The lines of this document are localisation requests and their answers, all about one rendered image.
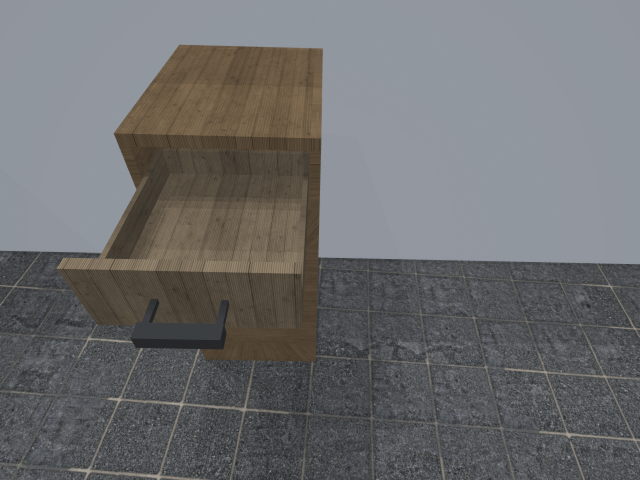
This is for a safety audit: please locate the drawer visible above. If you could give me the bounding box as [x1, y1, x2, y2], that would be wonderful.
[57, 148, 309, 329]

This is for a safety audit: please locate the cabinet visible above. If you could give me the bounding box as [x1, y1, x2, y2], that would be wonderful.
[114, 45, 323, 362]

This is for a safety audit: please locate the handle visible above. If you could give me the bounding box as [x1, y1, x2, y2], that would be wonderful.
[130, 299, 229, 349]

